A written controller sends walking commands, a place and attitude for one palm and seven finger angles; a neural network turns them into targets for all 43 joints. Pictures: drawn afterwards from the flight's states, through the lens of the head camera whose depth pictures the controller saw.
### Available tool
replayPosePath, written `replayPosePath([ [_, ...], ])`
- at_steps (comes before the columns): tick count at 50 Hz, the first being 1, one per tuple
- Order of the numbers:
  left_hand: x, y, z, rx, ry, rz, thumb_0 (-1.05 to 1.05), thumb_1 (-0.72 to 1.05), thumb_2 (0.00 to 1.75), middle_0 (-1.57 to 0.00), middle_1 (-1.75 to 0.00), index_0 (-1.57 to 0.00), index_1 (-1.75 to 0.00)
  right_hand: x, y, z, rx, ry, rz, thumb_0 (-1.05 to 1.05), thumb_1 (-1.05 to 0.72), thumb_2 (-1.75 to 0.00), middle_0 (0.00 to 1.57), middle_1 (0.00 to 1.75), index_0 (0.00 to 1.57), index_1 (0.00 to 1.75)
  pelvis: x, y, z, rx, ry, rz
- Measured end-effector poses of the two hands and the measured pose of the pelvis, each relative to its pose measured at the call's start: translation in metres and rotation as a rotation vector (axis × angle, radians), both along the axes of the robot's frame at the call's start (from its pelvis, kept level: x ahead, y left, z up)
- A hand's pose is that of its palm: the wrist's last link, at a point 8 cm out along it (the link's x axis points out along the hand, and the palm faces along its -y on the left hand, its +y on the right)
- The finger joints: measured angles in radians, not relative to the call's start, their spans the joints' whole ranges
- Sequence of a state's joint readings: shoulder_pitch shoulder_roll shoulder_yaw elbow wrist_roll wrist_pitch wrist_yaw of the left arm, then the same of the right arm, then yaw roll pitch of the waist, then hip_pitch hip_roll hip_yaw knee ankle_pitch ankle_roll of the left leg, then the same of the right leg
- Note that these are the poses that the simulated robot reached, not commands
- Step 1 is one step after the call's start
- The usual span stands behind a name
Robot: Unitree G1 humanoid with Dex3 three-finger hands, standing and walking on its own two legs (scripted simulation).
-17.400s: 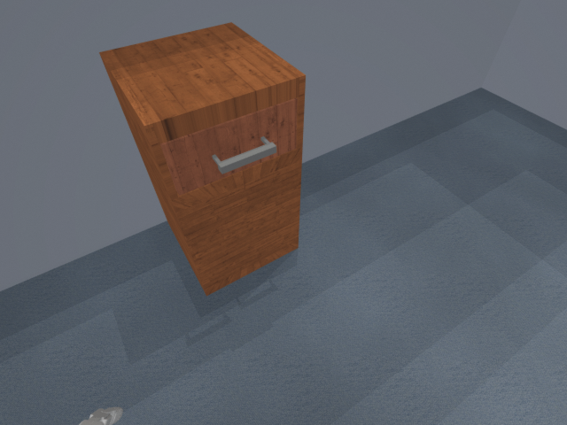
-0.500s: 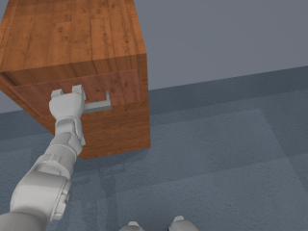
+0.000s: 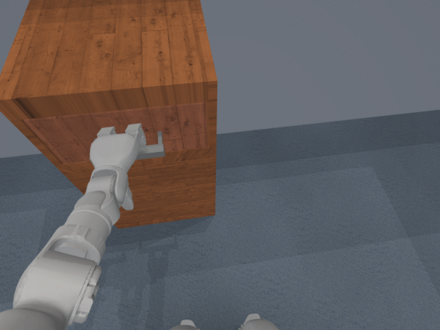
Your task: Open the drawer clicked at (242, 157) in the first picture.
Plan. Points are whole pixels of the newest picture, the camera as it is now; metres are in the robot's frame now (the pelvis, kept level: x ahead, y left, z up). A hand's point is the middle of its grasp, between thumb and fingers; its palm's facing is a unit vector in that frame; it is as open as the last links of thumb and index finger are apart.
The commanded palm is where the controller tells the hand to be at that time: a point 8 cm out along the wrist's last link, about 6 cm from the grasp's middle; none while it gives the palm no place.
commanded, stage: move the hooked fingers above the handle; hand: left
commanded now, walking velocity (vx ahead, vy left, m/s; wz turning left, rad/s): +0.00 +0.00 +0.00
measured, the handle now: (128, 146) +0.53 +0.21 -0.08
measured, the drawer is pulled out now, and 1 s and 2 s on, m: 0.00 0.00 0.00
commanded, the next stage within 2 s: lower the fingers behind the handle in 1.36 s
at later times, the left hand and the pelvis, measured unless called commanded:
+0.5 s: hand (141, 152) +0.46 +0.15 -0.01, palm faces +0.01 -0.11 -0.99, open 13.9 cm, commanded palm +0.44 +0.20 +0.04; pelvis +0.00 +0.00 -0.01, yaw +0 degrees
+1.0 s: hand (135, 143) +0.49 +0.17 -0.01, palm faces +0.12 -0.08 -0.99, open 13.9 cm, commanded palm +0.45 +0.20 +0.03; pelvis +0.00 +0.01 -0.02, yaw -1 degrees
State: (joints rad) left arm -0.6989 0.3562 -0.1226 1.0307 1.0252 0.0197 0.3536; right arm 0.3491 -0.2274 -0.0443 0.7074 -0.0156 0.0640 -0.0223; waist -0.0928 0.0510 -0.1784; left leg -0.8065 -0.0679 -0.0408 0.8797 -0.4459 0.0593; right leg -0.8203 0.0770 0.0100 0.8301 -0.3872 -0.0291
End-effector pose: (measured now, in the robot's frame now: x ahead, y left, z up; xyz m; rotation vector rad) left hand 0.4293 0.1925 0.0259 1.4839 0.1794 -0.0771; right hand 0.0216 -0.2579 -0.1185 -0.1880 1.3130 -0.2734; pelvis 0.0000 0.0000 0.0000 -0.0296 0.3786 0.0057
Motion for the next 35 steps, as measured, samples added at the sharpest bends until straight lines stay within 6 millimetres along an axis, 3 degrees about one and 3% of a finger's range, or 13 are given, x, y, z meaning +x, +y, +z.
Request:
replayPosePath([
  [4, 0.009, -0.022, 0.016, -0.018, -0.182, -0.130, 0.00, -0.49, 0.30, -0.32, -1.20, -0.32, -1.20, 0.002, -0.008, -0.005, -0.031, -0.011, 0.016, 0.01, -0.90, -0.90, 0.20, 0.30, 0.20, 0.30, -0.002, 0.000, -0.009, -0.008, 0.021, 0.009],
  [8, 0.022, -0.011, 0.021, 0.044, -0.289, 0.001, 0.01, -0.49, 0.30, -0.32, -1.20, -0.32, -1.20, 0.002, -0.010, -0.015, -0.017, -0.012, 0.012, 0.01, -0.90, -0.90, 0.20, 0.30, 0.20, 0.30, -0.008, 0.000, -0.017, -0.003, 0.040, -0.011],
  [13, 0.016, 0.022, 0.006, 0.184, -0.121, 0.208, 0.01, -0.49, 0.30, -0.31, -1.20, -0.31, -1.20, -0.003, -0.001, -0.018, 0.045, -0.001, -0.020, 0.01, -0.90, -0.90, 0.20, 0.30, 0.20, 0.30, -0.010, 0.001, -0.011, 0.006, 0.035, -0.032],
  [16, 0.006, 0.027, -0.002, 0.125, 0.011, 0.228, 0.00, -0.49, 0.30, -0.31, -1.20, -0.31, -1.20, -0.006, 0.004, -0.012, 0.056, 0.010, -0.026, 0.01, -0.90, -0.90, 0.20, 0.30, 0.20, 0.30, -0.008, 0.001, -0.003, 0.006, 0.017, -0.026],
  [20, 0.003, 0.001, 0.002, -0.005, 0.031, 0.037, 0.00, -0.49, 0.30, -0.32, -1.20, -0.32, -1.20, -0.008, 0.004, -0.004, 0.019, 0.014, -0.008, 0.01, -0.90, -0.90, 0.20, 0.30, 0.20, 0.30, -0.002, 0.000, 0.000, 0.002, 0.003, -0.004],
  [23, 0.007, -0.025, 0.014, -0.033, -0.090, -0.125, 0.00, -0.49, 0.30, -0.32, -1.20, -0.32, -1.20, -0.008, -0.001, -0.003, -0.015, 0.006, -0.001, 0.01, -0.90, -0.90, 0.21, 0.30, 0.20, 0.30, -0.001, 0.000, -0.005, -0.004, 0.012, 0.005],
  [26, 0.016, -0.031, 0.022, -0.027, -0.236, -0.131, 0.00, -0.49, 0.30, -0.32, -1.20, -0.32, -1.20, -0.007, -0.007, -0.009, -0.028, 0.000, 0.003, 0.01, -0.90, -0.90, 0.20, 0.30, 0.20, 0.30, -0.003, 0.000, -0.013, -0.006, 0.030, -0.003],
  [30, 0.024, -0.007, 0.016, 0.092, -0.284, 0.053, 0.01, -0.49, 0.30, -0.32, -1.20, -0.32, -1.20, -0.006, -0.008, -0.018, -0.002, 0.000, -0.007, 0.01, -0.90, -0.90, 0.20, 0.30, 0.20, 0.30, -0.009, 0.001, -0.018, 0.001, 0.044, -0.027],
  [35, 0.010, 0.035, -0.004, 0.176, -0.046, 0.264, 0.01, -0.49, 0.30, -0.31, -1.20, -0.31, -1.20, -0.007, 0.001, -0.017, 0.048, 0.013, -0.030, 0.01, -0.90, -0.90, 0.20, 0.30, 0.20, 0.30, -0.009, 0.002, -0.008, 0.009, 0.032, -0.040],
])
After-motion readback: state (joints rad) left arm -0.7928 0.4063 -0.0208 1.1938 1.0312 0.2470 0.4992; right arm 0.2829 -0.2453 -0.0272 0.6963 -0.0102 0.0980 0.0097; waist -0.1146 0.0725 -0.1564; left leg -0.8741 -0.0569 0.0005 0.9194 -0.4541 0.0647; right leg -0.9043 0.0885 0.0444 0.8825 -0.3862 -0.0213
